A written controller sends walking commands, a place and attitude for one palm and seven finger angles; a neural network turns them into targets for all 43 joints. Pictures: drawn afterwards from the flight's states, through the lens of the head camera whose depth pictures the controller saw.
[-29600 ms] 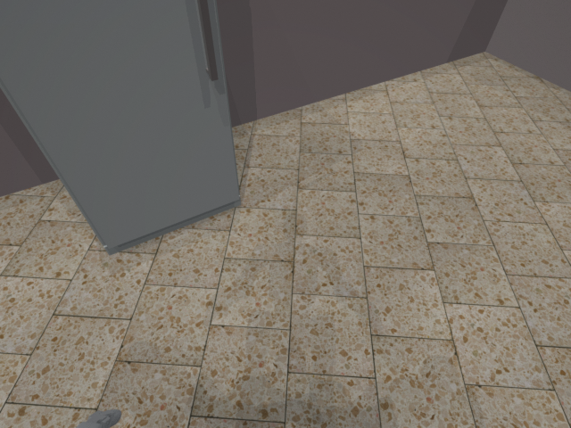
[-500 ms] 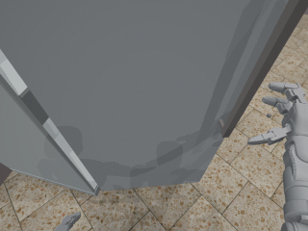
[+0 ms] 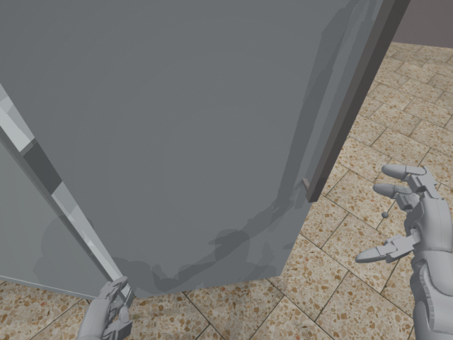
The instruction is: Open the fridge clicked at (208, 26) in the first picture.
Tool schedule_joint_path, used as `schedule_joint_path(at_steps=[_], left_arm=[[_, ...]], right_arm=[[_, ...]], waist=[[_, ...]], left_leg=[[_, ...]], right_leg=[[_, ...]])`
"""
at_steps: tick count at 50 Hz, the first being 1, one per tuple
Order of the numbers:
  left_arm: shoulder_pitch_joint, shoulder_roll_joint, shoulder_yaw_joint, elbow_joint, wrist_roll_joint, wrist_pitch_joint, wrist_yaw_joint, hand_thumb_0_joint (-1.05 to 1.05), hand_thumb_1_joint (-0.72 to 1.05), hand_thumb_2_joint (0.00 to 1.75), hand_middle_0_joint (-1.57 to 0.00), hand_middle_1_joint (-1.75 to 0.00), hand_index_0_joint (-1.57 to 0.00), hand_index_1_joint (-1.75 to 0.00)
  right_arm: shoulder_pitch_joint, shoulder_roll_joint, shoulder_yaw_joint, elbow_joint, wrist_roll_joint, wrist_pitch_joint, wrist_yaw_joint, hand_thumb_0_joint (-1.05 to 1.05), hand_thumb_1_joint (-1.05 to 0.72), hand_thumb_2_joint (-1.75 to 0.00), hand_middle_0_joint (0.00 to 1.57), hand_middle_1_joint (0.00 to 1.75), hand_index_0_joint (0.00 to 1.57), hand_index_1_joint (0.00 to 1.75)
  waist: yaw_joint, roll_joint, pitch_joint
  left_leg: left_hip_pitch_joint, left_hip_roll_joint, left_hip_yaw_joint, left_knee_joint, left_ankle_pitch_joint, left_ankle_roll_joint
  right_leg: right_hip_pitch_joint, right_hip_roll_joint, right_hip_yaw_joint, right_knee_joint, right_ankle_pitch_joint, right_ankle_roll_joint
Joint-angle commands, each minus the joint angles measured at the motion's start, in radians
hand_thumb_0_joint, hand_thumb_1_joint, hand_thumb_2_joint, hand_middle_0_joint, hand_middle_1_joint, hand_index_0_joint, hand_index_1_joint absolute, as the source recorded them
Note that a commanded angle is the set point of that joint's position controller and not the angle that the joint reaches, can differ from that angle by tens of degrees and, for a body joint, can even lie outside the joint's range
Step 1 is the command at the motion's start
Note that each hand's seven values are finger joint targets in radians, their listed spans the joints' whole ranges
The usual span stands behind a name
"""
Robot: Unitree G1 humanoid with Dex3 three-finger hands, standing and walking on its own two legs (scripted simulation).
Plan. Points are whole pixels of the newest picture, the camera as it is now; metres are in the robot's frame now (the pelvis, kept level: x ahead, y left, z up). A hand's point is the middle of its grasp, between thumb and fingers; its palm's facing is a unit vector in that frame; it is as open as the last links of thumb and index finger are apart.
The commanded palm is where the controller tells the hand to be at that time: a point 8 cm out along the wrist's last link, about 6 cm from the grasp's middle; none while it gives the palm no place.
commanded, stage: slip the hand off the handle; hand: right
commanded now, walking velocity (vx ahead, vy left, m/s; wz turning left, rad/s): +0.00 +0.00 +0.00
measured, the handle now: (339, 114) +0.46 -0.18 +0.19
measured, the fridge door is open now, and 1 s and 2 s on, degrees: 70 70 70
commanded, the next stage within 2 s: draw the hand back to the body in 0.36 s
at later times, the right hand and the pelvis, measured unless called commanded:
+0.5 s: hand (387, 216) +0.30 -0.24 +0.11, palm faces +0.18 +0.97 -0.17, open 14.7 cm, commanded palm +0.26 -0.29 +0.12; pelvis +0.00 +0.01 +0.00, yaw +0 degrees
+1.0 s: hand (422, 239) +0.24 -0.26 +0.14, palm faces +0.11 +0.99 -0.04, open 14.6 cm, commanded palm +0.21 -0.30 +0.15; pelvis +0.01 +0.00 +0.01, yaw -1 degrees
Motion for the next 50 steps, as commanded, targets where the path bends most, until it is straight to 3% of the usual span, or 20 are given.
schedule_joint_path(at_steps=[1, 5, 6, 7, 10, 17, 19, 20, 24, 25, 26, 27, 30, 32, 35, 37, 44, 49, 50], left_arm=[[-0.071, 0.133, 0.050, -0.132, 0.000, -0.069, 0.020, 0.00, 0.90, 0.90, -0.20, -0.30, -0.20, -0.30], [-0.080, 0.131, 0.043, -0.129, 0.002, -0.080, 0.028, 0.00, 0.90, 0.90, -0.20, -0.30, -0.20, -0.30], [-0.088, 0.127, 0.038, -0.128, 0.002, -0.085, 0.029, 0.00, 0.90, 0.90, -0.20, -0.30, -0.20, -0.30], [-0.087, 0.128, 0.040, -0.118, 0.002, -0.088, 0.033, 0.00, 0.90, 0.90, -0.20, -0.30, -0.20, -0.30], [-0.084, 0.131, 0.038, -0.112, 0.002, -0.098, 0.039, 0.00, 0.90, 0.90, -0.20, -0.30, -0.20, -0.30], [-0.071, 0.135, 0.045, -0.112, -0.001, -0.111, 0.038, 0.00, 0.90, 0.90, -0.20, -0.30, -0.20, -0.30], [-0.064, 0.138, 0.046, -0.109, 0.000, -0.110, 0.038, 0.00, 0.90, 0.90, -0.20, -0.30, -0.20, -0.30], [-0.059, 0.141, 0.051, -0.110, 0.001, -0.109, 0.037, 0.00, 0.90, 0.90, -0.20, -0.30, -0.20, -0.30], [-0.057, 0.138, 0.054, -0.119, 0.002, -0.105, 0.033, 0.00, 0.90, 0.90, -0.20, -0.30, -0.20, -0.30], [-0.067, 0.163, 0.042, -0.119, -0.023, -0.117, 0.049, 0.00, 0.90, 0.90, -0.20, -0.30, -0.20, -0.30], [-0.077, 0.162, 0.042, -0.125, -0.036, -0.126, 0.066, 0.00, 0.90, 0.90, -0.20, -0.30, -0.20, -0.30], [-0.084, 0.156, 0.035, -0.141, -0.034, -0.136, 0.077, 0.00, 0.90, 0.90, -0.20, -0.30, -0.20, -0.30], [-0.069, 0.134, 0.026, -0.164, -0.024, -0.167, 0.076, 0.00, 0.90, 0.90, -0.20, -0.30, -0.20, -0.30], [-0.056, 0.134, 0.031, -0.164, -0.024, -0.178, 0.063, 0.00, 0.90, 0.90, -0.20, -0.30, -0.20, -0.30], [-0.063, 0.137, 0.032, -0.173, -0.027, -0.188, 0.051, 0.00, 0.90, 0.90, -0.20, -0.30, -0.20, -0.30], [-0.064, 0.137, 0.033, -0.175, -0.032, -0.191, 0.047, 0.00, 0.90, 0.90, -0.20, -0.30, -0.20, -0.30], [-0.087, 0.129, 0.019, -0.166, -0.025, -0.209, 0.060, 0.00, 0.90, 0.90, -0.20, -0.30, -0.20, -0.30], [-0.110, 0.125, 0.007, -0.149, -0.026, -0.219, 0.069, 0.00, 0.90, 0.90, -0.20, -0.30, -0.20, -0.30], [-0.119, 0.117, 0.017, -0.136, 0.015, -0.201, 0.061, 0.00, 0.90, 0.90, -0.20, -0.30, -0.20, -0.30]], right_arm=[[-0.260, -0.215, -0.077, -0.240, 0.015, -0.066, -0.002, 0.00, 0.55, -0.20, 0.25, 1.15, 0.25, 1.15], [-0.258, -0.248, -0.097, -0.266, 0.014, -0.071, 0.004, 0.00, 0.55, -0.20, 0.25, 1.15, 0.25, 1.15], [-0.296, -0.226, -0.073, -0.264, 0.018, -0.070, 0.009, 0.00, 0.55, -0.20, 0.25, 1.15, 0.25, 1.15], [-0.315, -0.261, -0.107, -0.246, 0.022, -0.071, 0.008, 0.00, 0.55, -0.20, 0.25, 1.15, 0.25, 1.15], [-0.316, -0.255, -0.101, -0.220, 0.031, -0.076, 0.025, 0.00, 0.55, -0.20, 0.25, 1.15, 0.25, 1.15], [-0.266, -0.259, -0.115, -0.163, 0.052, -0.063, 0.071, 0.00, 0.55, -0.20, 0.25, 1.15, 0.25, 1.15], [-0.269, -0.267, -0.129, -0.154, 0.058, -0.061, 0.073, 0.00, 0.55, -0.20, 0.25, 1.15, 0.25, 1.15], [-0.232, -0.294, -0.164, -0.150, 0.062, -0.063, 0.071, 0.00, 0.55, -0.20, 0.25, 1.15, 0.25, 1.15], [-0.200, -0.298, -0.184, -0.182, 0.065, -0.071, 0.069, 0.00, 0.55, -0.20, 0.25, 1.15, 0.25, 1.15], [-0.226, -0.254, -0.181, -0.092, 0.220, 0.007, 0.194, 0.00, 0.55, -0.20, 0.25, 1.15, 0.25, 1.15], [-0.267, -0.347, -0.241, -0.148, 0.251, 0.043, 0.263, 0.00, 0.55, -0.20, 0.25, 1.15, 0.25, 1.15], [-0.279, -0.370, -0.250, -0.202, 0.253, 0.071, 0.304, 0.00, 0.55, -0.20, 0.25, 1.15, 0.25, 1.15], [-0.200, -0.328, -0.210, -0.297, 0.219, 0.104, 0.292, 0.00, 0.55, -0.20, 0.25, 1.15, 0.25, 1.15], [-0.098, -0.303, -0.231, -0.294, 0.226, 0.117, 0.259, 0.00, 0.55, -0.20, 0.25, 1.15, 0.25, 1.15], [-0.013, -0.255, -0.222, -0.321, 0.240, 0.151, 0.240, 0.00, 0.55, -0.20, 0.25, 1.15, 0.25, 1.15], [-0.007, -0.227, -0.186, -0.365, 0.231, 0.178, 0.236, 0.00, 0.55, -0.20, 0.25, 1.15, 0.25, 1.15], [-0.040, -0.247, -0.185, -0.531, 0.205, 0.202, 0.204, 0.00, 0.55, -0.20, 0.25, 1.15, 0.25, 1.15], [-0.044, -0.245, -0.178, -0.550, 0.201, 0.222, 0.207, 0.00, 0.37, -0.29, 0.24, 1.04, 0.24, 1.04], [-0.036, -0.325, -0.201, -0.619, 0.049, 0.192, 0.025, 0.00, 0.33, -0.31, 0.24, 1.02, 0.24, 1.02]], waist=[[0.009, -0.012, -0.154], [0.008, -0.016, -0.151], [0.018, -0.034, -0.146], [0.017, -0.026, -0.136], [0.018, -0.008, -0.147], [0.000, -0.016, -0.172], [0.003, 0.012, -0.168], [-0.010, 0.033, -0.173], [-0.017, 0.000, -0.200], [0.013, 0.027, -0.270], [-0.007, -0.009, -0.275], [-0.015, -0.047, -0.295], [-0.025, -0.061, -0.199], [-0.030, -0.022, -0.161], [-0.039, -0.024, -0.142], [-0.025, -0.020, -0.134], [-0.017, -0.040, -0.118], [-0.019, -0.075, -0.085], [-0.049, -0.063, -0.013]], left_leg=[[-0.019, -0.049, -0.025, -0.121, 0.081, 0.020], [-0.004, -0.043, -0.037, -0.133, 0.066, 0.017], [-0.017, -0.041, -0.039, -0.133, 0.061, 0.016], [-0.018, -0.041, -0.045, -0.138, 0.050, 0.015], [-0.006, -0.036, -0.053, -0.145, 0.045, 0.014], [0.016, -0.028, -0.061, -0.134, 0.114, 0.010], [0.016, -0.028, -0.061, -0.132, 0.121, 0.007], [0.034, -0.027, -0.064, -0.129, 0.135, 0.006], [0.040, -0.029, -0.059, -0.111, 0.185, 0.005], [0.153, -0.016, -0.083, -0.137, 0.221, 0.009], [0.180, -0.007, -0.094, -0.148, 0.258, 0.007], [0.186, -0.010, -0.088, -0.143, 0.292, 0.010], [0.120, -0.028, -0.043, -0.142, 0.309, 0.016], [0.103, -0.035, -0.028, -0.148, 0.297, 0.014], [0.110, -0.036, -0.021, -0.155, 0.285, 0.016], [0.092, -0.038, -0.012, -0.157, 0.279, 0.011], [0.091, -0.039, -0.005, -0.177, 0.220, 0.014], [0.093, -0.037, -0.003, -0.199, 0.176, 0.017], [0.097, -0.021, -0.046, -0.276, 0.147, 0.024]], right_leg=[[0.139, 0.049, 0.040, -0.122, 0.058, -0.026], [0.134, 0.053, 0.034, -0.117, 0.048, -0.030], [0.134, 0.055, 0.035, -0.116, 0.041, -0.030], [0.129, 0.054, 0.035, -0.113, 0.032, -0.028], [0.121, 0.057, 0.032, -0.106, 0.034, -0.031], [0.109, 0.060, 0.025, -0.093, 0.084, -0.031], [0.101, 0.060, 0.023, -0.091, 0.090, -0.032], [0.091, 0.057, 0.022, -0.087, 0.102, -0.033], [0.100, 0.062, 0.015, -0.085, 0.137, -0.033], [0.126, 0.056, 0.015, -0.106, 0.125, -0.034], [0.138, 0.052, 0.016, -0.108, 0.143, -0.034], [0.165, 0.055, 0.019, -0.118, 0.176, -0.038], [0.202, 0.051, 0.030, -0.138, 0.231, -0.041], [0.202, 0.049, 0.034, -0.151, 0.225, -0.035], [0.204, 0.049, 0.031, -0.157, 0.218, -0.031], [0.218, 0.046, 0.031, -0.164, 0.212, -0.030], [0.259, 0.043, 0.052, -0.184, 0.177, -0.030], [0.272, 0.042, 0.061, -0.204, 0.142, -0.027], [0.244, 0.053, 0.049, -0.225, 0.129, -0.033]])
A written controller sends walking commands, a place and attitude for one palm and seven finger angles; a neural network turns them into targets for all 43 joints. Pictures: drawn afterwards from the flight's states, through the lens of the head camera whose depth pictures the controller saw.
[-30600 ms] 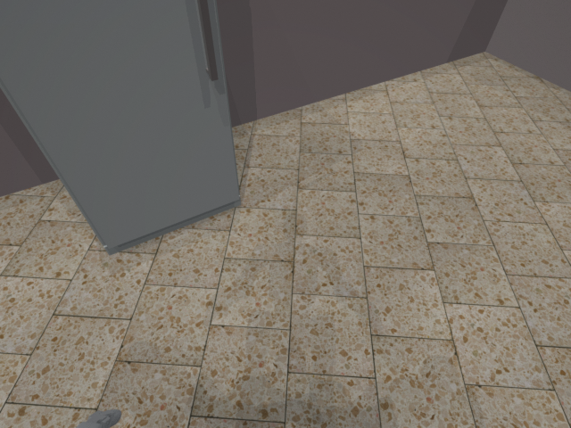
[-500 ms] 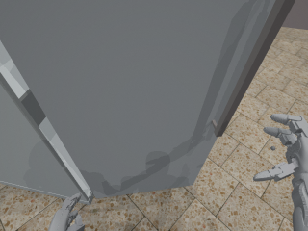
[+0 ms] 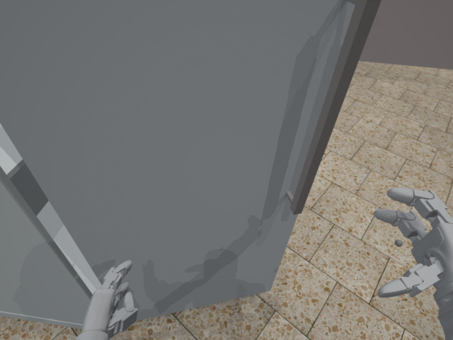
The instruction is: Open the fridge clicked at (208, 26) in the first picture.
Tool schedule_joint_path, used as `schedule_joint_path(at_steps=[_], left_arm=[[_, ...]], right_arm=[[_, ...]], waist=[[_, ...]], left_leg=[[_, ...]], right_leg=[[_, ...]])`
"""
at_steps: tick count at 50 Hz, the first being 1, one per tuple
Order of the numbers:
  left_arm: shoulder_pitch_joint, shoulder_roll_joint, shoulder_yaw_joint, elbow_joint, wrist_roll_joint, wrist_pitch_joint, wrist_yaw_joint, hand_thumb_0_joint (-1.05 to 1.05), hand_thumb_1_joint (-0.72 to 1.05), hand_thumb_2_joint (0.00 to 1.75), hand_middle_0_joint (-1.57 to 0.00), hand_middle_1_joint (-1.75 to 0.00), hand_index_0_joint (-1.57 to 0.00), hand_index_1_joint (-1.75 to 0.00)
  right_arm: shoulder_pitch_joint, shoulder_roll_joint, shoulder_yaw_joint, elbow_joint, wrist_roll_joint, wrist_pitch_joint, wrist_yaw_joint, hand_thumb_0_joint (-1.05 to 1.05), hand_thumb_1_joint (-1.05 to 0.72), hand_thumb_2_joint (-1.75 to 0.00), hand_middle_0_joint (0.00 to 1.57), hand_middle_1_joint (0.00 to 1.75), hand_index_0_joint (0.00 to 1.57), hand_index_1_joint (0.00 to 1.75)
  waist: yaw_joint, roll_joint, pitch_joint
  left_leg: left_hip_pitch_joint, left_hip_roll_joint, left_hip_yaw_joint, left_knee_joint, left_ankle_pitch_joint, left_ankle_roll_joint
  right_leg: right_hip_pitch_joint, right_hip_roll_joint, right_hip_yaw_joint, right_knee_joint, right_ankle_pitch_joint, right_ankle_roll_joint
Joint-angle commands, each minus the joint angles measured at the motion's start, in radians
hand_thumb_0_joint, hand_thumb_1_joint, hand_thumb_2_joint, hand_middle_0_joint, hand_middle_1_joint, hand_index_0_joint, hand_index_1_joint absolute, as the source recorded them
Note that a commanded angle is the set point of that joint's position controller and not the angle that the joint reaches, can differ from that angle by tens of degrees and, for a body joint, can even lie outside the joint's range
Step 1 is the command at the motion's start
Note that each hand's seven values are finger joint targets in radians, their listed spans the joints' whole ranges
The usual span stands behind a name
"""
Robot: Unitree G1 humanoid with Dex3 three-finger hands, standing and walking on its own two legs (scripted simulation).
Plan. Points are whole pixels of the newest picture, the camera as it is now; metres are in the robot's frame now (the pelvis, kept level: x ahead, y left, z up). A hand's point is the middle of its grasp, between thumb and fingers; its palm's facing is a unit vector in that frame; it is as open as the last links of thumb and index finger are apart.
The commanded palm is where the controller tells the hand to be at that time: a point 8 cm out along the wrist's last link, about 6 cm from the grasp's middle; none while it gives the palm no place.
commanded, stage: draw the hand back to the body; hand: right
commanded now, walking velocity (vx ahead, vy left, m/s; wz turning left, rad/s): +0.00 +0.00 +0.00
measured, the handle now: (316, 129) +0.45 -0.17 +0.18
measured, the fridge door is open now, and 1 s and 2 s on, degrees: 70 70 70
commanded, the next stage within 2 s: step back with the hand held close in 1.06 s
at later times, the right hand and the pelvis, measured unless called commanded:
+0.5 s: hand (427, 243) +0.22 -0.27 +0.16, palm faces +0.44 +0.83 -0.34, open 10.6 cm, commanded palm +0.16 -0.30 +0.18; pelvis +0.01 +0.00 +0.01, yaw +1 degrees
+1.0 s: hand (440, 254) +0.20 -0.27 +0.17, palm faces +0.47 +0.81 -0.35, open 7.5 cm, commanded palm +0.15 -0.30 +0.19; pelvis +0.00 +0.01 +0.02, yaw +1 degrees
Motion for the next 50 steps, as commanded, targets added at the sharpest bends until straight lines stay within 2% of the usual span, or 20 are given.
schedule_joint_path(at_steps=[1, 2, 4, 5, 6, 7, 9, 11, 12, 14, 18, 19, 26, 29, 32, 34, 35, 37, 42, 50], left_arm=[[-0.128, 0.104, 0.057, -0.134, 0.043, -0.041, 0.004, 0.00, 0.90, 0.90, -0.20, -0.30, -0.20, -0.30], [-0.122, 0.100, 0.060, -0.125, 0.044, -0.028, 0.000, 0.00, 0.90, 0.90, -0.20, -0.30, -0.20, -0.30], [-0.129, 0.098, 0.062, -0.124, 0.049, -0.004, -0.007, 0.00, 0.90, 0.90, -0.20, -0.30, -0.20, -0.30], [-0.129, 0.103, 0.067, -0.119, 0.052, 0.004, -0.007, 0.00, 0.90, 0.90, -0.20, -0.30, -0.20, -0.30], [-0.130, 0.105, 0.067, -0.121, 0.055, 0.010, -0.009, 0.00, 0.90, 0.90, -0.20, -0.30, -0.20, -0.30], [-0.135, 0.096, 0.067, -0.120, 0.056, 0.016, -0.009, 0.00, 0.90, 0.90, -0.20, -0.30, -0.20, -0.30], [-0.142, 0.095, 0.070, -0.115, 0.058, 0.022, -0.009, 0.00, 0.90, 0.90, -0.20, -0.30, -0.20, -0.30], [-0.146, 0.099, 0.071, -0.108, 0.061, 0.028, -0.007, 0.00, 0.90, 0.90, -0.20, -0.30, -0.20, -0.30], [-0.151, 0.094, 0.072, -0.109, 0.061, 0.029, -0.007, 0.00, 0.90, 0.90, -0.20, -0.30, -0.20, -0.30], [-0.155, 0.090, 0.074, -0.105, 0.061, 0.034, -0.009, 0.00, 0.90, 0.90, -0.20, -0.30, -0.20, -0.30], [-0.162, 0.094, 0.078, -0.102, 0.062, 0.046, -0.012, 0.00, 0.90, 0.90, -0.20, -0.30, -0.20, -0.30], [-0.162, 0.090, 0.079, -0.103, 0.063, 0.047, -0.013, 0.00, 0.90, 0.90, -0.20, -0.30, -0.20, -0.30], [-0.163, 0.090, 0.085, -0.107, 0.067, 0.056, -0.021, 0.00, 0.90, 0.90, -0.20, -0.30, -0.20, -0.30], [-0.166, 0.083, 0.088, -0.112, 0.067, 0.058, -0.023, 0.00, 0.90, 0.90, -0.20, -0.30, -0.20, -0.30], [-0.166, 0.082, 0.088, -0.111, 0.069, 0.061, -0.021, 0.00, 0.90, 0.90, -0.20, -0.30, -0.20, -0.30], [-0.167, 0.079, 0.087, -0.113, 0.068, 0.060, -0.020, 0.00, 0.90, 0.90, -0.20, -0.30, -0.20, -0.30], [-0.165, 0.085, 0.088, -0.106, 0.070, 0.060, -0.017, 0.00, 0.90, 0.90, -0.20, -0.30, -0.20, -0.30], [-0.166, 0.082, 0.088, -0.106, 0.069, 0.063, -0.017, 0.00, 0.90, 0.90, -0.20, -0.30, -0.20, -0.30], [-0.168, 0.083, 0.087, -0.105, 0.073, 0.064, -0.011, 0.00, 0.90, 0.90, -0.20, -0.30, -0.20, -0.30], [-0.174, 0.079, 0.085, -0.102, 0.076, 0.064, -0.009, 0.00, 0.90, 0.90, -0.20, -0.30, -0.20, -0.30]], right_arm=[[-0.162, -0.190, -0.048, -0.286, -0.147, -0.090, -0.255, 0.00, 0.30, -0.32, 0.24, 1.00, 0.24, 1.00], [-0.092, -0.168, -0.031, -0.285, -0.174, -0.093, -0.308, 0.00, 0.26, -0.34, 0.24, 0.98, 0.24, 0.98], [-0.046, -0.167, -0.022, -0.341, -0.210, -0.106, -0.371, 0.00, 0.19, -0.37, 0.24, 0.94, 0.24, 0.94], [-0.037, -0.181, -0.032, -0.360, -0.223, -0.114, -0.393, 0.00, 0.15, -0.39, 0.24, 0.92, 0.24, 0.92], [-0.048, -0.198, -0.040, -0.386, -0.238, -0.123, -0.410, 0.00, 0.12, -0.41, 0.24, 0.89, 0.24, 0.89], [-0.032, -0.180, -0.026, -0.388, -0.243, -0.124, -0.421, 0.00, 0.08, -0.43, 0.23, 0.87, 0.23, 0.87], [-0.056, -0.194, -0.031, -0.424, -0.259, -0.137, -0.442, 0.00, 0.01, -0.46, 0.23, 0.83, 0.23, 0.83], [-0.028, -0.203, -0.043, -0.426, -0.268, -0.143, -0.454, 0.00, -0.07, -0.50, 0.23, 0.79, 0.23, 0.79], [-0.029, -0.191, -0.028, -0.452, -0.272, -0.147, -0.458, 0.00, -0.10, -0.51, 0.23, 0.77, 0.23, 0.77], [0.004, -0.183, -0.031, -0.429, -0.273, -0.148, -0.463, 0.00, -0.17, -0.55, 0.22, 0.73, 0.22, 0.73], [0.038, -0.197, -0.054, -0.447, -0.276, -0.155, -0.466, 0.00, -0.32, -0.62, 0.22, 0.64, 0.22, 0.64], [0.048, -0.184, -0.046, -0.458, -0.276, -0.158, -0.465, 0.00, -0.36, -0.64, 0.22, 0.62, 0.22, 0.62], [0.146, -0.205, -0.095, -0.487, -0.271, -0.166, -0.459, 0.00, -0.61, -0.76, 0.21, 0.47, 0.21, 0.47], [0.163, -0.207, -0.105, -0.534, -0.270, -0.174, -0.457, 0.00, -0.72, -0.81, 0.21, 0.41, 0.21, 0.41], [0.177, -0.206, -0.111, -0.538, -0.268, -0.170, -0.456, 0.00, -0.83, -0.87, 0.20, 0.34, 0.20, 0.34], [0.177, -0.206, -0.112, -0.554, -0.267, -0.172, -0.456, 0.00, -0.90, -0.90, 0.20, 0.30, 0.20, 0.30], [0.179, -0.204, -0.110, -0.539, -0.269, -0.169, -0.456, 0.00, -0.90, -0.90, 0.20, 0.30, 0.20, 0.30], [0.166, -0.185, -0.091, -0.527, -0.270, -0.166, -0.454, 0.00, -0.90, -0.90, 0.20, 0.30, 0.20, 0.30], [0.149, -0.197, -0.098, -0.532, -0.270, -0.162, -0.457, 0.00, -0.90, -0.90, 0.20, 0.30, 0.20, 0.30], [0.151, -0.204, -0.103, -0.548, -0.271, -0.158, -0.457, 0.00, -0.90, -0.90, 0.20, 0.30, 0.20, 0.30]], waist=[[0.011, -0.011, 0.019], [0.005, 0.005, 0.014], [0.003, -0.042, -0.028], [-0.002, -0.008, -0.050], [-0.001, -0.015, -0.076], [0.002, -0.024, -0.057], [0.004, -0.051, -0.050], [-0.002, -0.031, -0.043], [-0.001, -0.057, -0.049], [-0.002, -0.019, -0.013], [-0.010, -0.011, -0.001], [-0.009, -0.041, 0.000], [-0.022, 0.000, 0.007], [-0.022, -0.035, 0.001], [-0.021, -0.002, 0.016], [-0.019, -0.032, 0.033], [-0.018, -0.006, 0.038], [-0.013, -0.001, 0.051], [-0.018, 0.005, 0.032], [-0.023, -0.025, 0.029]], left_leg=[[-0.073, -0.020, -0.043, -0.182, 0.119, 0.027], [-0.043, -0.017, -0.040, -0.177, 0.116, 0.026], [0.002, -0.012, -0.041, -0.175, 0.132, 0.026], [0.030, -0.012, -0.040, -0.183, 0.154, 0.028], [0.040, -0.012, -0.042, -0.182, 0.176, 0.027], [0.047, -0.011, -0.041, -0.184, 0.171, 0.026], [0.046, -0.012, -0.042, -0.197, 0.157, 0.027], [0.063, -0.013, -0.041, -0.209, 0.175, 0.028], [0.071, -0.012, -0.042, -0.207, 0.185, 0.029], [0.067, -0.015, -0.036, -0.216, 0.169, 0.025], [0.082, -0.017, -0.036, -0.228, 0.190, 0.025], [0.090, -0.015, -0.037, -0.227, 0.194, 0.026], [0.114, -0.015, -0.036, -0.240, 0.243, 0.022], [0.115, -0.015, -0.039, -0.241, 0.251, 0.021], [0.110, -0.016, -0.039, -0.253, 0.252, 0.018], [0.098, -0.017, -0.040, -0.260, 0.229, 0.018], [0.107, -0.017, -0.038, -0.263, 0.242, 0.020], [0.089, -0.017, -0.040, -0.269, 0.224, 0.016], [0.106, -0.014, -0.043, -0.273, 0.232, 0.014], [0.125, -0.016, -0.044, -0.284, 0.236, 0.017]], right_leg=[[0.097, 0.035, 0.039, -0.158, 0.093, -0.027], [0.108, 0.026, 0.042, -0.169, 0.091, -0.025], [0.142, 0.024, 0.031, -0.188, 0.105, -0.026], [0.154, 0.022, 0.028, -0.195, 0.132, -0.029], [0.172, 0.023, 0.023, -0.197, 0.154, -0.031], [0.175, 0.021, 0.021, -0.207, 0.154, -0.029], [0.198, 0.020, 0.019, -0.223, 0.144, -0.029], [0.205, 0.019, 0.021, -0.234, 0.167, -0.032], [0.219, 0.019, 0.019, -0.236, 0.179, -0.031], [0.212, 0.017, 0.018, -0.250, 0.167, -0.029], [0.224, 0.018, 0.015, -0.259, 0.194, -0.029], [0.227, 0.019, 0.013, -0.260, 0.198, -0.028], [0.230, 0.019, 0.004, -0.263, 0.239, -0.030], [0.241, 0.019, -0.004, -0.259, 0.245, -0.029], [0.241, 0.020, -0.005, -0.257, 0.242, -0.032], [0.243, 0.022, -0.007, -0.262, 0.219, -0.031], [0.238, 0.021, -0.006, -0.263, 0.232, -0.034], [0.245, 0.020, -0.008, -0.263, 0.218, -0.034], [0.254, 0.026, -0.007, -0.265, 0.223, -0.039], [0.264, 0.029, -0.009, -0.272, 0.232, -0.036]])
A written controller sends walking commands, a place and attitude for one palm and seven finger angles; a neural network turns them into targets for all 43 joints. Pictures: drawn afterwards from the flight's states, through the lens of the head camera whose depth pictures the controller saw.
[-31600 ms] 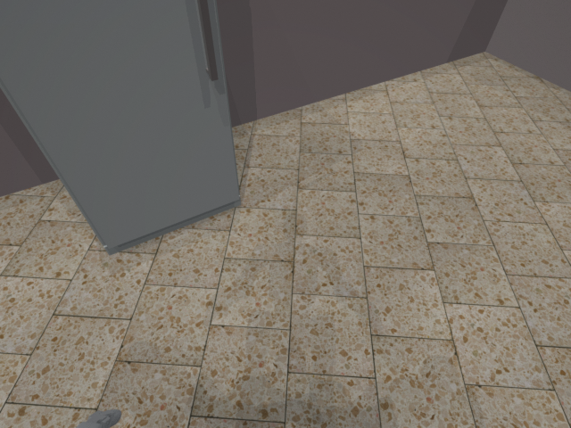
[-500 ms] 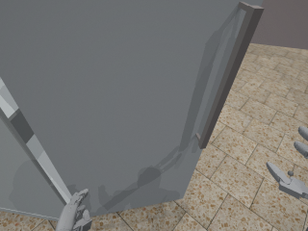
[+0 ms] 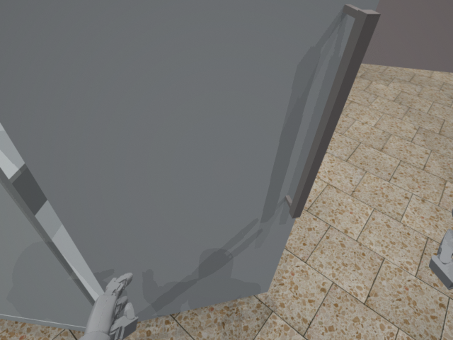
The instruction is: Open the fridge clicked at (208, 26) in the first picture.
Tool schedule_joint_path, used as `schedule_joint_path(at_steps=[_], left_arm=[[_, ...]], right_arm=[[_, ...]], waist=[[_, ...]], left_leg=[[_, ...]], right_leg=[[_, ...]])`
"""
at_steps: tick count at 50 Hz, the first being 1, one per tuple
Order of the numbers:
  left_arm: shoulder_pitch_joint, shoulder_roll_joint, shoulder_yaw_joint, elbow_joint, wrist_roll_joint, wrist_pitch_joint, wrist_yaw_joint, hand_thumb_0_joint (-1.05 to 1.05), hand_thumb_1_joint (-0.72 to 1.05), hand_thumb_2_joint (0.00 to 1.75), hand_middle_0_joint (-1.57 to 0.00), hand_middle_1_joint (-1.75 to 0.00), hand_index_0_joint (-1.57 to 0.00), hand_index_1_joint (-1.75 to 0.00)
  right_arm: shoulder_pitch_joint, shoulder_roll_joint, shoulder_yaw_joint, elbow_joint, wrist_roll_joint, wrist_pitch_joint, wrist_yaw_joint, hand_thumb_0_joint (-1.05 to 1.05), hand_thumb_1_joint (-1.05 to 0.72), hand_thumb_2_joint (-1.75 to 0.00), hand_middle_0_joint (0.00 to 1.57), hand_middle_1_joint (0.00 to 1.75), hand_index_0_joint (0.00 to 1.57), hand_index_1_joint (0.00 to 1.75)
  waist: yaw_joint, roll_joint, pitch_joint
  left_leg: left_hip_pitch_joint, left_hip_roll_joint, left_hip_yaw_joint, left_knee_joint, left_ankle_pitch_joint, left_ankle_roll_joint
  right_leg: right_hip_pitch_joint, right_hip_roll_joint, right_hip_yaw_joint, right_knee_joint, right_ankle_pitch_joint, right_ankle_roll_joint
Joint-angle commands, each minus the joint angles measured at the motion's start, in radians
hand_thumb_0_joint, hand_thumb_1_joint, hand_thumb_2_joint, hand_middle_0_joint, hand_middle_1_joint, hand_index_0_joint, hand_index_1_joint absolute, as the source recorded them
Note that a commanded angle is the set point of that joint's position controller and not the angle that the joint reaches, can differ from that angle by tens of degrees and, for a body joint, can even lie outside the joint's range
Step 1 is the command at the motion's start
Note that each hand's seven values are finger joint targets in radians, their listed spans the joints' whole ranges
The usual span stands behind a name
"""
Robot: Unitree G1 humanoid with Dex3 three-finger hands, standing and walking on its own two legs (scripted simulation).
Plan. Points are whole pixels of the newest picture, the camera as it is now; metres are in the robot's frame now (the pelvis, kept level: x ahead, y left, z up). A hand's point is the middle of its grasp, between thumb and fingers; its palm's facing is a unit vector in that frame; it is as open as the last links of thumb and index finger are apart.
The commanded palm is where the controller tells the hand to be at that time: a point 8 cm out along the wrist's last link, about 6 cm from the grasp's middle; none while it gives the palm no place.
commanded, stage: draw the hand back to the body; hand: right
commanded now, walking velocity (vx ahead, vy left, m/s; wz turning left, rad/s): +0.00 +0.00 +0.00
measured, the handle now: (315, 136) +0.45 -0.18 +0.16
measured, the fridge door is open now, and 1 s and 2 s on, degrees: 70 70 70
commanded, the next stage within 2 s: step back with the hand held close in 0.06 s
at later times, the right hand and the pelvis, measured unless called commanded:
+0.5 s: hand (435, 266) +0.18 -0.28 +0.15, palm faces +0.35 +0.82 -0.46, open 7.4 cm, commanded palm +0.12 -0.32 +0.17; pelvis -0.03 -0.02 +0.00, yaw +2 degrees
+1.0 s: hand out of the picture +0.10 -0.31 +0.16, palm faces +0.47 +0.76 -0.45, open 7.4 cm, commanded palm +0.03 -0.34 +0.17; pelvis -0.10 -0.04 -0.02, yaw -3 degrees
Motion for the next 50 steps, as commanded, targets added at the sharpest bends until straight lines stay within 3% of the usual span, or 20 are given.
schedule_joint_path(at_steps=[1, 8, 9, 10, 11, 12, 13, 17, 21, 23, 27, 30, 34, 37, 39, 42, 44, 46, 50], left_arm=[[-0.140, 0.104, 0.040, -0.160, 0.003, -0.057, 0.012, 0.00, 0.90, 0.90, -0.20, -0.30, -0.20, -0.30], [-0.142, 0.104, 0.043, -0.164, 0.003, -0.055, 0.009, 0.00, 0.90, 0.90, -0.20, -0.30, -0.20, -0.30], [-0.146, 0.104, 0.038, -0.166, 0.005, -0.058, 0.008, 0.00, 0.90, 0.90, -0.20, -0.30, -0.20, -0.30], [-0.148, 0.108, 0.014, -0.221, -0.014, -0.033, 0.001, 0.00, 0.90, 0.90, -0.20, -0.30, -0.20, -0.30], [-0.151, 0.105, 0.030, -0.176, -0.001, -0.019, 0.000, 0.00, 0.90, 0.90, -0.20, -0.30, -0.20, -0.30], [-0.136, 0.106, 0.036, -0.184, 0.003, -0.001, -0.005, 0.00, 0.90, 0.90, -0.20, -0.30, -0.20, -0.30], [-0.129, 0.107, 0.043, -0.196, 0.003, 0.016, -0.011, 0.00, 0.90, 0.90, -0.20, -0.30, -0.20, -0.30], [-0.117, 0.113, 0.057, -0.237, 0.001, 0.060, -0.009, 0.00, 0.90, 0.90, -0.20, -0.30, -0.20, -0.30], [-0.119, 0.112, 0.061, -0.264, -0.004, 0.079, 0.000, 0.00, 0.90, 0.90, -0.20, -0.30, -0.20, -0.30], [-0.112, 0.114, 0.063, -0.275, -0.007, 0.082, 0.001, 0.00, 0.90, 0.90, -0.20, -0.30, -0.20, -0.30], [-0.101, 0.122, 0.066, -0.280, -0.009, 0.067, 0.003, 0.00, 0.90, 0.90, -0.20, -0.30, -0.20, -0.30], [-0.100, 0.133, 0.071, -0.280, -0.010, 0.049, 0.003, 0.00, 0.90, 0.90, -0.20, -0.30, -0.20, -0.30], [-0.080, 0.135, 0.074, -0.272, -0.013, 0.027, 0.000, 0.00, 0.90, 0.90, -0.20, -0.30, -0.20, -0.30], [-0.065, 0.129, 0.075, -0.260, -0.008, 0.008, -0.001, 0.00, 0.90, 0.90, -0.20, -0.30, -0.20, -0.30], [-0.059, 0.127, 0.073, -0.248, -0.005, -0.004, -0.001, 0.00, 0.90, 0.90, -0.20, -0.30, -0.20, -0.30], [-0.064, 0.126, 0.069, -0.239, -0.001, -0.021, 0.004, 0.00, 0.90, 0.90, -0.20, -0.30, -0.20, -0.30], [-0.065, 0.132, 0.073, -0.238, -0.001, -0.030, 0.006, 0.00, 0.90, 0.90, -0.20, -0.30, -0.20, -0.30], [-0.065, 0.129, 0.075, -0.240, -0.005, -0.040, 0.007, 0.00, 0.90, 0.90, -0.20, -0.30, -0.20, -0.30], [-0.073, 0.146, 0.085, -0.244, 0.001, -0.051, 0.002, 0.00, 0.90, 0.90, -0.20, -0.30, -0.20, -0.30]], right_arm=[[-0.118, -0.207, -0.118, -0.212, -0.001, -0.064, -0.013, 0.00, -0.90, -0.90, 0.20, 0.30, 0.20, 0.30], [-0.120, -0.205, -0.117, -0.222, -0.001, -0.065, -0.010, 0.00, -0.90, -0.90, 0.20, 0.30, 0.20, 0.30], [-0.166, -0.169, -0.065, -0.247, -0.005, -0.068, -0.006, 0.00, -0.90, -0.90, 0.20, 0.30, 0.20, 0.30], [-0.370, -0.336, -0.221, -0.319, -0.017, -0.121, -0.027, 0.00, -0.90, -0.90, 0.20, 0.30, 0.20, 0.30], [-0.225, -0.263, -0.173, -0.229, -0.016, -0.129, -0.021, 0.00, -0.90, -0.90, 0.20, 0.30, 0.20, 0.30], [-0.091, -0.203, -0.131, -0.167, -0.019, -0.122, -0.013, 0.00, -0.90, -0.90, 0.20, 0.30, 0.20, 0.30], [-0.039, -0.180, -0.111, -0.175, -0.020, -0.121, -0.008, 0.00, -0.90, -0.90, 0.20, 0.30, 0.20, 0.30], [0.044, -0.214, -0.149, -0.262, -0.017, -0.136, -0.017, 0.00, -0.90, -0.90, 0.20, 0.30, 0.20, 0.30], [0.065, -0.255, -0.192, -0.337, -0.014, -0.147, -0.029, 0.00, -0.90, -0.90, 0.20, 0.30, 0.20, 0.30], [0.076, -0.259, -0.198, -0.350, -0.012, -0.150, -0.033, 0.00, -0.90, -0.90, 0.20, 0.30, 0.20, 0.30], [0.085, -0.258, -0.209, -0.366, -0.014, -0.167, -0.041, 0.00, -0.90, -0.90, 0.20, 0.30, 0.20, 0.30], [0.075, -0.243, -0.207, -0.365, -0.023, -0.181, -0.043, 0.00, -0.90, -0.90, 0.20, 0.30, 0.20, 0.30], [0.056, -0.226, -0.200, -0.329, -0.035, -0.200, -0.047, 0.00, -0.90, -0.90, 0.20, 0.30, 0.20, 0.30], [0.033, -0.233, -0.195, -0.348, -0.040, -0.217, -0.052, 0.00, -0.90, -0.90, 0.20, 0.30, 0.20, 0.30], [0.007, -0.240, -0.191, -0.371, -0.043, -0.230, -0.058, 0.00, -0.90, -0.90, 0.20, 0.30, 0.20, 0.30], [0.006, -0.243, -0.195, -0.377, -0.045, -0.241, -0.066, 0.00, -0.90, -0.90, 0.20, 0.30, 0.20, 0.30], [0.016, -0.245, -0.210, -0.370, -0.052, -0.252, -0.067, 0.00, -0.90, -0.90, 0.20, 0.30, 0.20, 0.30], [0.042, -0.252, -0.231, -0.369, -0.052, -0.260, -0.064, 0.00, -0.90, -0.90, 0.20, 0.30, 0.20, 0.30], [0.057, -0.251, -0.251, -0.349, -0.062, -0.272, -0.047, 0.00, -0.90, -0.90, 0.20, 0.30, 0.20, 0.30]], waist=[[0.004, -0.011, -0.042], [0.004, -0.014, -0.044], [0.011, -0.017, -0.051], [0.047, -0.065, 0.052], [0.047, 0.043, 0.019], [0.046, 0.101, 0.003], [0.047, 0.106, -0.030], [0.050, 0.026, -0.165], [0.052, -0.012, -0.199], [0.052, -0.006, -0.194], [0.054, -0.055, -0.177], [0.058, -0.082, -0.143], [0.067, -0.030, -0.081], [0.073, 0.027, -0.076], [0.078, 0.026, -0.074], [0.076, -0.041, -0.086], [0.072, -0.100, -0.088], [0.069, -0.109, -0.128], [0.066, -0.162, -0.107]], left_leg=[[-0.085, -0.006, -0.029, -0.087, 0.145, 0.010], [-0.084, -0.009, -0.029, -0.093, 0.115, 0.010], [-0.084, -0.009, -0.028, -0.090, 0.117, 0.009], [-0.158, 0.035, -0.095, -0.135, 0.158, 0.011], [-0.176, 0.052, -0.102, -0.147, 0.163, 0.013], [-0.185, 0.061, -0.109, -0.143, 0.197, 0.012], [-0.179, 0.069, -0.109, -0.127, 0.227, 0.011], [-0.122, 0.059, -0.074, -0.023, 0.348, -0.001], [-0.103, 0.034, -0.064, 0.038, 0.364, -0.008], [-0.100, 0.026, -0.066, 0.052, 0.339, -0.010], [-0.082, 0.005, -0.062, 0.093, 0.240, -0.013], [-0.033, -0.008, -0.068, 0.134, 0.162, -0.011], [-0.069, 0.005, -0.106, 0.107, -0.005, -0.007], [-0.184, 0.037, -0.147, 0.012, -0.134, 0.012], [-0.271, 0.050, -0.156, -0.030, -0.224, 0.024], [-0.256, 0.017, -0.128, 0.013, -0.197, 0.011], [-0.167, -0.026, -0.107, 0.091, -0.142, 0.001], [-0.085, -0.053, -0.091, 0.172, -0.006, -0.003], [0.025, -0.091, -0.112, 0.281, 0.012, -0.006]], right_leg=[[0.041, 0.026, 0.014, -0.057, 0.136, -0.042], [0.045, 0.026, 0.015, -0.067, 0.114, -0.040], [0.050, 0.030, 0.018, -0.068, 0.114, -0.043], [-0.034, 0.012, 0.038, -0.051, 0.056, -0.048], [-0.050, 0.010, 0.039, -0.014, 0.053, -0.051], [-0.041, 0.009, 0.035, 0.011, 0.086, -0.053], [-0.041, 0.006, 0.028, 0.024, 0.111, -0.053], [-0.026, -0.020, 0.030, 0.016, 0.285, -0.048], [-0.056, -0.041, 0.047, 0.003, 0.349, -0.051], [-0.095, -0.045, 0.056, -0.005, 0.315, -0.052], [-0.191, -0.066, 0.089, -0.049, 0.175, -0.065], [-0.335, -0.081, 0.118, -0.098, -0.069, -0.083], [-0.466, -0.077, 0.127, -0.089, -0.340, -0.092], [-0.396, -0.041, 0.110, -0.014, -0.325, -0.073], [-0.332, -0.027, 0.110, 0.018, -0.310, -0.062], [-0.331, -0.051, 0.148, -0.042, -0.323, -0.069], [-0.417, -0.083, 0.194, -0.114, -0.394, -0.084], [-0.443, -0.105, 0.219, -0.140, -0.373, -0.097], [-0.613, -0.153, 0.257, -0.181, -0.516, -0.131]])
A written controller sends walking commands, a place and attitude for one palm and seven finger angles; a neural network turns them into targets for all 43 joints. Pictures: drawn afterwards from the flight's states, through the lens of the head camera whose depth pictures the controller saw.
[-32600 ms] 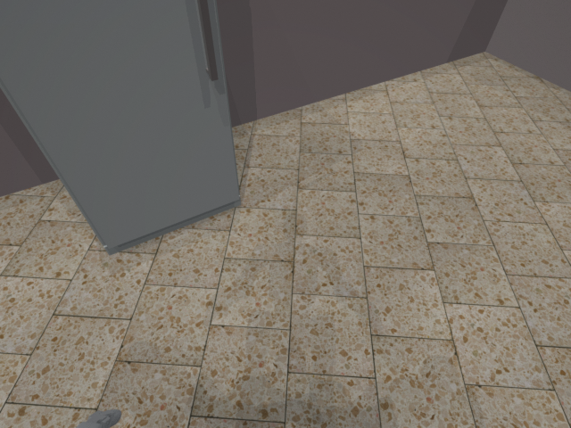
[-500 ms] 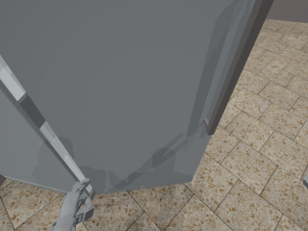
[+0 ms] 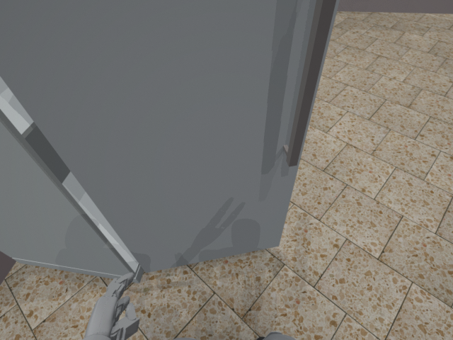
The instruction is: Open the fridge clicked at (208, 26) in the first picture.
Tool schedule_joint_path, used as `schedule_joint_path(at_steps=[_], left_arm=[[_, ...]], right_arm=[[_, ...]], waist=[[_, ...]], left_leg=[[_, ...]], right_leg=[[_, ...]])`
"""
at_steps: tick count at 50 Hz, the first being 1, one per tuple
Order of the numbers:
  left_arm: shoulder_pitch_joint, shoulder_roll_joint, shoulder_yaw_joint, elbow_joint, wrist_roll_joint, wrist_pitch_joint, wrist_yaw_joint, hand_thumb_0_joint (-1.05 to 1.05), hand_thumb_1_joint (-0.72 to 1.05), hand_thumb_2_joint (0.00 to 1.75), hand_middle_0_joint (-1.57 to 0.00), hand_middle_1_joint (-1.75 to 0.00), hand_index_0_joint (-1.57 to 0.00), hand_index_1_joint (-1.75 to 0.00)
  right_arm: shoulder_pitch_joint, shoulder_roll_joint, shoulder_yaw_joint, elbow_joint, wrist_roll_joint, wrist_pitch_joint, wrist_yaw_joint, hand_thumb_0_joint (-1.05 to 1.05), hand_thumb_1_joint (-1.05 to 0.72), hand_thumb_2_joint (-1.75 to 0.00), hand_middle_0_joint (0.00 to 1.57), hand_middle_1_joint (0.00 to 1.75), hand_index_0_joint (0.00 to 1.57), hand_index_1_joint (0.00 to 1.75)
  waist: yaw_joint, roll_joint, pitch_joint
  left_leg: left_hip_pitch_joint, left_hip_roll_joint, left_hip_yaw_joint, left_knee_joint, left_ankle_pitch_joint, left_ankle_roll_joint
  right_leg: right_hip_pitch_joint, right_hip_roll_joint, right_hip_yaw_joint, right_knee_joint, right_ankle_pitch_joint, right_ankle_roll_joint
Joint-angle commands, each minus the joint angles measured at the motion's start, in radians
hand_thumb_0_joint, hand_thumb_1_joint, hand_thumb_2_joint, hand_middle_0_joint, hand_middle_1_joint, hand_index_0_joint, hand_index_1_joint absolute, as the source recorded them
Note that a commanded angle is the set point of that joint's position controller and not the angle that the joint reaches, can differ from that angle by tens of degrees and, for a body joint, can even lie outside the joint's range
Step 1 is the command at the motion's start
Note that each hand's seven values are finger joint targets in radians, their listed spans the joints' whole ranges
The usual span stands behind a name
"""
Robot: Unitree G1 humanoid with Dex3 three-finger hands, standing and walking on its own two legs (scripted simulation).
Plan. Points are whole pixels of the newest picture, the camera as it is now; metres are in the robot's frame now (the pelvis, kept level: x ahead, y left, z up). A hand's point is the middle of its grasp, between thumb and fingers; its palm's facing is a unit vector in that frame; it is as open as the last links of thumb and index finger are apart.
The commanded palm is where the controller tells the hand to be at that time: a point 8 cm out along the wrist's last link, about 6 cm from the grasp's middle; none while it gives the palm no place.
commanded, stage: step back with the hand held close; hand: right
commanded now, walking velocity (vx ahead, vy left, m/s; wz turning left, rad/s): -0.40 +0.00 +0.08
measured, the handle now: (304, 77) +0.55 -0.12 +0.18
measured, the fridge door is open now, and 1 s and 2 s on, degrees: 70 70 70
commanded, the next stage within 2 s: stop stepping back and stand still in 0.48 s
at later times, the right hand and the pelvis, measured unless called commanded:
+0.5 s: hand out of the picture +0.12 -0.27 +0.19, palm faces +0.45 +0.82 -0.36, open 7.4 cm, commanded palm +0.07 -0.30 +0.19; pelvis -0.08 -0.01 +0.01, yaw +3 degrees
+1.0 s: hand out of the picture +0.05 -0.28 +0.19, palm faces +0.31 +0.83 -0.47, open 7.4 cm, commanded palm +0.01 -0.31 +0.19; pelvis -0.17 -0.03 +0.02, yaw +9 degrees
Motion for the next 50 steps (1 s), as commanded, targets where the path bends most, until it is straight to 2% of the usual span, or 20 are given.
schedule_joint_path(at_steps=[1, 4, 7, 9, 11, 13, 16, 22, 24, 26, 27, 28, 30, 32, 34, 35, 37, 43, 47, 50], left_arm=[[-0.114, 0.158, 0.070, -0.160, 0.004, -0.067, 0.008, 0.00, 0.90, 0.90, -0.20, -0.30, -0.20, -0.30], [-0.104, 0.147, 0.079, -0.156, 0.005, -0.060, 0.001, 0.00, 0.90, 0.90, -0.20, -0.30, -0.20, -0.30], [-0.064, 0.107, 0.075, -0.088, 0.009, -0.034, -0.023, 0.00, 0.90, 0.90, -0.20, -0.30, -0.20, -0.30], [-0.081, 0.104, 0.070, -0.091, 0.006, -0.024, -0.027, 0.00, 0.90, 0.90, -0.20, -0.30, -0.20, -0.30], [-0.098, 0.133, 0.070, -0.101, 0.004, -0.030, -0.006, 0.00, 0.90, 0.90, -0.20, -0.30, -0.20, -0.30], [-0.139, 0.152, 0.085, -0.122, 0.012, -0.056, 0.011, 0.00, 0.90, 0.90, -0.20, -0.30, -0.20, -0.30], [-0.112, 0.138, 0.114, -0.094, 0.012, -0.078, -0.015, 0.00, 0.90, 0.90, -0.20, -0.30, -0.20, -0.30], [-0.114, 0.122, 0.084, -0.071, 0.014, -0.090, -0.037, 0.00, 0.90, 0.90, -0.20, -0.30, -0.20, -0.30], [-0.112, 0.108, 0.080, -0.065, 0.025, -0.068, -0.031, 0.00, 0.90, 0.90, -0.20, -0.30, -0.20, -0.30], [-0.128, 0.069, 0.058, -0.068, 0.025, -0.039, -0.021, 0.00, 0.90, 0.90, -0.20, -0.30, -0.20, -0.30], [-0.144, 0.068, 0.041, -0.078, 0.039, -0.048, -0.009, 0.00, 0.90, 0.90, -0.20, -0.30, -0.20, -0.30], [-0.130, 0.071, 0.057, -0.064, 0.017, -0.043, -0.009, 0.00, 0.90, 0.90, -0.20, -0.30, -0.20, -0.30], [-0.166, 0.071, 0.040, -0.097, 0.006, -0.029, -0.004, 0.00, 0.90, 0.90, -0.20, -0.30, -0.20, -0.30], [-0.133, 0.095, 0.033, -0.108, -0.003, -0.015, 0.008, 0.00, 0.90, 0.90, -0.20, -0.30, -0.20, -0.30], [-0.130, 0.151, 0.056, -0.145, -0.009, -0.041, 0.008, 0.00, 0.90, 0.90, -0.20, -0.30, -0.20, -0.30], [-0.098, 0.155, 0.068, -0.147, -0.018, -0.056, 0.003, 0.00, 0.90, 0.90, -0.20, -0.30, -0.20, -0.30], [-0.111, 0.128, 0.058, -0.139, 0.012, -0.082, 0.000, 0.00, 0.90, 0.90, -0.20, -0.30, -0.20, -0.30], [-0.082, 0.141, 0.060, -0.116, 0.019, -0.067, -0.004, 0.00, 0.90, 0.90, -0.20, -0.30, -0.20, -0.30], [-0.078, 0.143, 0.076, -0.077, 0.015, -0.031, 0.002, 0.00, 0.90, 0.90, -0.20, -0.30, -0.20, -0.30], [-0.064, 0.147, 0.071, -0.054, 0.002, -0.034, 0.000, 0.00, 0.90, 0.90, -0.20, -0.30, -0.20, -0.30]], right_arm=[[-0.013, -0.155, -0.137, -0.192, -0.005, -0.072, -0.006, 0.00, -0.90, -0.90, 0.20, 0.30, 0.20, 0.30], [-0.046, -0.165, -0.134, -0.198, -0.001, -0.074, 0.000, 0.00, -0.90, -0.90, 0.20, 0.30, 0.20, 0.30], [-0.083, -0.173, -0.090, -0.208, 0.011, -0.065, -0.014, 0.00, -0.90, -0.90, 0.20, 0.30, 0.20, 0.30], [-0.125, -0.184, -0.090, -0.229, 0.010, -0.060, -0.022, 0.00, -0.90, -0.90, 0.20, 0.30, 0.20, 0.30], [-0.139, -0.198, -0.110, -0.226, 0.011, -0.061, -0.024, 0.00, -0.90, -0.90, 0.20, 0.30, 0.20, 0.30], [-0.150, -0.175, -0.145, -0.235, -0.002, -0.085, -0.023, 0.00, -0.90, -0.90, 0.20, 0.30, 0.20, 0.30], [-0.101, -0.169, -0.155, -0.196, 0.019, -0.080, -0.013, 0.00, -0.90, -0.90, 0.20, 0.30, 0.20, 0.30], [-0.083, -0.114, -0.032, -0.239, 0.038, -0.052, -0.010, 0.00, -0.90, -0.90, 0.20, 0.30, 0.20, 0.30], [-0.101, -0.151, -0.047, -0.225, 0.035, -0.055, -0.003, 0.00, -0.90, -0.90, 0.20, 0.30, 0.20, 0.30], [-0.158, -0.232, -0.083, -0.232, 0.034, -0.066, -0.010, 0.00, -0.90, -0.90, 0.20, 0.30, 0.20, 0.30], [-0.191, -0.291, -0.136, -0.217, 0.023, -0.072, -0.025, 0.00, -0.90, -0.90, 0.20, 0.30, 0.20, 0.30], [-0.151, -0.207, -0.069, -0.124, 0.024, -0.038, -0.009, 0.00, -0.90, -0.90, 0.20, 0.30, 0.20, 0.30], [-0.097, -0.199, -0.077, -0.124, 0.017, -0.012, -0.004, 0.00, -0.90, -0.90, 0.20, 0.30, 0.20, 0.30], [-0.003, -0.172, -0.084, -0.116, 0.032, 0.012, -0.007, 0.00, -0.90, -0.90, 0.20, 0.30, 0.20, 0.30], [0.024, -0.204, -0.115, -0.238, 0.042, -0.006, -0.008, 0.00, -0.90, -0.90, 0.20, 0.30, 0.20, 0.30], [0.041, -0.217, -0.108, -0.246, 0.050, -0.018, -0.004, 0.00, -0.90, -0.90, 0.20, 0.30, 0.20, 0.30], [0.035, -0.226, -0.140, -0.340, 0.048, -0.023, -0.010, 0.00, -0.90, -0.90, 0.20, 0.30, 0.20, 0.30], [0.149, -0.186, -0.105, -0.232, 0.023, 0.003, -0.017, 0.00, -0.90, -0.90, 0.20, 0.30, 0.20, 0.30], [-0.037, -0.201, -0.114, -0.143, 0.028, 0.009, -0.017, 0.00, -0.90, -0.90, 0.20, 0.30, 0.20, 0.30], [-0.169, -0.117, -0.006, -0.036, 0.018, 0.021, -0.013, 0.00, -0.90, -0.90, 0.20, 0.30, 0.20, 0.30]], waist=[[-0.026, -0.192, -0.135], [-0.021, -0.023, -0.097], [-0.003, 0.212, -0.133], [0.004, 0.218, -0.141], [0.010, -0.002, -0.077], [-0.006, -0.389, -0.177], [-0.014, -0.145, -0.189], [-0.023, -0.240, -0.227], [-0.023, -0.123, -0.210], [-0.016, 0.143, -0.186], [-0.038, 0.140, -0.152], [-0.032, 0.275, -0.183], [-0.023, 0.216, -0.157], [0.003, 0.008, -0.176], [-0.030, -0.231, -0.254], [-0.021, -0.183, -0.269], [-0.013, -0.339, -0.221], [-0.012, -0.215, -0.156], [-0.008, 0.196, -0.124], [0.020, 0.119, -0.034]], left_leg=[[0.315, -0.032, -0.030, 0.125, -0.014, 0.019], [0.093, 0.052, -0.222, -0.075, -0.238, 0.076], [-0.281, 0.294, -0.421, -0.322, -0.286, 0.186], [-0.265, 0.273, -0.314, -0.268, -0.112, 0.155], [-0.234, 0.120, -0.191, -0.079, -0.080, 0.068], [0.083, -0.082, -0.014, 0.492, -0.167, -0.011], [0.008, -0.065, -0.055, 0.702, -0.256, 0.000], [0.108, -0.030, 0.094, 0.004, -0.308, 0.045], [0.105, 0.066, 0.007, -0.288, -0.184, 0.078], [-0.061, 0.353, -0.291, -0.381, 0.127, 0.181], [-0.035, 0.399, -0.258, -0.328, 0.414, 0.189], [0.024, 0.355, -0.213, -0.264, 0.476, 0.187], [0.100, 0.298, -0.103, -0.149, 0.596, 0.165], [0.103, 0.191, -0.024, -0.045, 0.463, 0.094], [0.062, 0.019, 0.036, 0.089, -0.021, 0.015], [0.054, -0.027, 0.022, 0.125, -0.242, 0.019], [0.034, -0.031, -0.004, 0.250, -0.301, 0.031], [0.356, -0.042, 0.118, -0.204, -0.190, 0.061], [0.019, 0.351, -0.375, -0.432, -0.497, 0.244], [-0.074, 0.297, -0.257, -0.384, -0.524, 0.202]], right_leg=[[-0.293, -0.175, 0.199, -0.324, -0.583, -0.064], [-0.213, -0.072, 0.101, -0.112, -0.561, -0.020], [0.162, 0.030, 0.015, 0.317, -0.294, 0.058], [0.218, 0.012, 0.030, 0.257, -0.273, 0.048], [0.178, -0.043, 0.095, -0.139, -0.269, 0.011], [-0.166, -0.365, 0.396, -0.445, -0.508, -0.135], [-0.092, -0.364, 0.308, -0.367, -0.373, -0.164], [0.167, -0.270, 0.168, -0.404, -0.308, -0.004], [0.213, -0.206, 0.077, -0.240, -0.202, 0.062], [0.215, -0.064, -0.035, 0.146, -0.187, 0.112], [0.113, -0.049, -0.045, 0.253, -0.275, 0.109], [0.023, -0.003, 0.010, 0.349, -0.296, 0.094], [0.003, -0.016, -0.006, 0.236, -0.251, 0.083], [0.154, 0.016, -0.044, -0.107, -0.017, 0.073], [0.274, -0.170, 0.186, -0.286, 0.211, 0.003], [0.303, -0.210, 0.271, -0.350, 0.077, -0.023], [0.203, -0.253, 0.425, -0.545, -0.437, 0.014], [0.020, -0.087, 0.114, -0.442, -0.437, 0.072], [0.014, 0.012, 0.030, 0.301, -0.209, 0.060], [-0.036, -0.021, 0.027, 0.374, -0.224, 0.048]])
